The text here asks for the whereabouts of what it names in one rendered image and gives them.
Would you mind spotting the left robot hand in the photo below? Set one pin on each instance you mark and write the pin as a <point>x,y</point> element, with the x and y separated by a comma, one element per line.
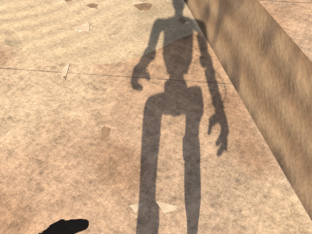
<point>71,226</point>

